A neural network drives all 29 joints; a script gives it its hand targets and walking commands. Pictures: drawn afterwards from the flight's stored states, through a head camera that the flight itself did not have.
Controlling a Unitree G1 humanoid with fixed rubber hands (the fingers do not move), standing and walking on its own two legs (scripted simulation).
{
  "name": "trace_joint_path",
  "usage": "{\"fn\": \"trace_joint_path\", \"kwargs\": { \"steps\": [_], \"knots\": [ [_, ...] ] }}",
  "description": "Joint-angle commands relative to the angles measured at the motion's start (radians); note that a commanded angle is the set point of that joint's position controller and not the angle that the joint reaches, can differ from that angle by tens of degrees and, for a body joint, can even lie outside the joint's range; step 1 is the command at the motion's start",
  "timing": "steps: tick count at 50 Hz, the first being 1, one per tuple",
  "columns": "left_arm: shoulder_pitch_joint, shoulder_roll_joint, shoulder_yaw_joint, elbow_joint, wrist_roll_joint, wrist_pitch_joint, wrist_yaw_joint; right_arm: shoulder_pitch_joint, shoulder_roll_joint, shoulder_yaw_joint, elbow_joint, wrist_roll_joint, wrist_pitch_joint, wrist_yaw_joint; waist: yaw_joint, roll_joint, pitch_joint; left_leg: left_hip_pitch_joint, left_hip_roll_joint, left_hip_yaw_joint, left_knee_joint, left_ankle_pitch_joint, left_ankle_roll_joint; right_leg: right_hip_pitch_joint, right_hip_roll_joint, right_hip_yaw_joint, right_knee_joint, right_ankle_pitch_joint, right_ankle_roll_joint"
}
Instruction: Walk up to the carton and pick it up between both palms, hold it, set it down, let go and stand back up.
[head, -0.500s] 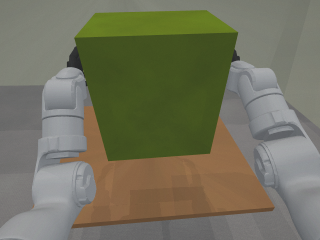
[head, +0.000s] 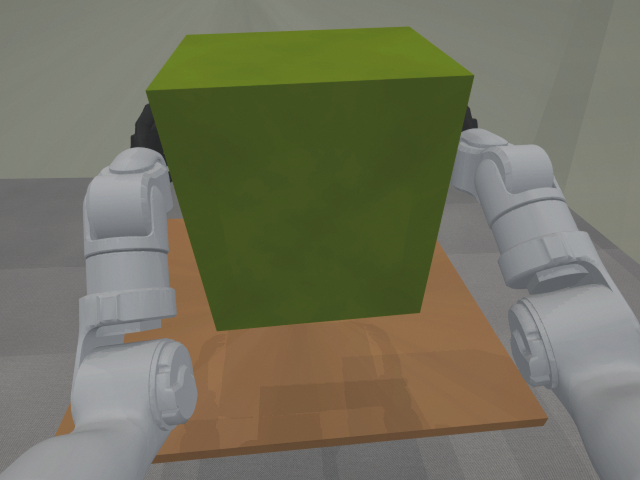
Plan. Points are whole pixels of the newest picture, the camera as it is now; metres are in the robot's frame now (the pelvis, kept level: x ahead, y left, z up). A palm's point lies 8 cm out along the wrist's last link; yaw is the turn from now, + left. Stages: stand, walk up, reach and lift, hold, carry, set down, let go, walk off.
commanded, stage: hold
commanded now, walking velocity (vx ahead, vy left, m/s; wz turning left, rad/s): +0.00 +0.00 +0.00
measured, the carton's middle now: (310, 182) +0.37 +0.00 +0.26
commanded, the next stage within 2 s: none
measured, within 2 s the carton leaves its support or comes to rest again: neither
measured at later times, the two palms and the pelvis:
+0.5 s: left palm (149, 156) +0.36 +0.18 +0.30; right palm (457, 145) +0.37 -0.17 +0.31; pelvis +0.00 +0.00 +0.00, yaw +0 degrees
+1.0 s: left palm (153, 163) +0.35 +0.18 +0.30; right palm (460, 153) +0.36 -0.17 +0.30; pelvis +0.00 +0.00 +0.00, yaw +0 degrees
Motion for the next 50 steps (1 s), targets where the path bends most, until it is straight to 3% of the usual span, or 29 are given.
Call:
{"fn": "trace_joint_path", "kwargs": {
  "steps": [1,6,12,18,23,25,34,42,45,50],
  "knots": [
    [-0.77,-0.511,-0.36,-0.12,-0.194,-0.059,-0.182,-0.799,0.572,0.12,-0.329,0.151,-0.057,0.171,0.002,0.053,-0.298,0.131,-0.038,-0.058,-0.038,0.138,-0.023,0.023,0.014,0.08,-0.016,0.151,0.039],
    [-0.805,-0.516,-0.356,-0.077,-0.21,-0.079,-0.185,-0.863,0.608,0.115,-0.345,0.136,-0.073,0.176,0.011,0.017,-0.336,0.11,-0.04,-0.053,-0.044,0.094,-0.004,0.014,0.014,0.082,-0.019,0.112,0.043],
    [-0.822,-0.518,-0.343,-0.016,-0.216,-0.091,-0.181,-0.876,0.603,0.091,-0.309,0.126,-0.082,0.177,0.006,0.02,-0.335,0.102,-0.039,-0.055,-0.044,0.074,0.003,0.001,0.007,0.089,-0.024,0.104,0.041],
    [-0.799,-0.514,-0.329,-0.029,-0.212,-0.093,-0.183,-0.878,0.609,0.122,-0.329,0.155,-0.088,0.166,0.017,0.011,-0.374,0.135,-0.046,-0.055,-0.026,0.15,0.003,0.036,0.01,0.088,-0.014,0.186,0.048],
    [-0.773,-0.524,-0.346,-0.045,-0.218,-0.087,-0.179,-0.848,0.576,0.115,-0.342,0.164,-0.084,0.16,-0.001,0.034,-0.363,0.156,-0.041,-0.06,-0.013,0.202,-0.018,0.033,0.023,0.082,-0.012,0.218,0.044],
    [-0.801,-0.528,-0.362,-0.065,-0.221,-0.087,-0.18,-0.836,0.568,0.102,-0.315,0.153,-0.079,0.163,-0.016,0.055,-0.348,0.149,-0.037,-0.063,-0.024,0.169,-0.024,0.02,0.019,0.081,-0.017,0.176,0.038],
    [-0.796,-0.536,-0.385,-0.146,-0.226,-0.086,-0.168,-0.81,0.565,0.113,-0.358,0.17,-0.075,0.167,-0.015,0.095,-0.37,0.168,-0.038,-0.068,-0.007,0.239,-0.048,0.036,0.028,0.073,-0.003,0.215,0.036],
    [-0.735,-0.529,-0.38,-0.178,-0.217,-0.073,-0.16,-0.815,0.59,0.167,-0.441,0.185,-0.079,0.162,0.012,0.029,-0.417,0.202,-0.044,-0.064,0.007,0.288,-0.025,0.066,0.031,0.074,0.004,0.285,0.05],
    [-0.715,-0.517,-0.369,-0.142,-0.21,-0.064,-0.166,-0.805,0.586,0.158,-0.432,0.17,-0.073,0.156,0.009,-0.002,-0.376,0.182,-0.045,-0.06,-0.008,0.225,-0.013,0.05,0.026,0.078,-0.007,0.254,0.054],
    [-0.727,-0.526,-0.368,-0.096,-0.197,-0.063,-0.179,-0.817,0.584,0.131,-0.399,0.145,-0.072,0.158,0.001,0.015,-0.32,0.161,-0.044,-0.057,-0.023,0.165,-0.011,0.019,0.019,0.082,-0.021,0.206,0.045]
  ]
}}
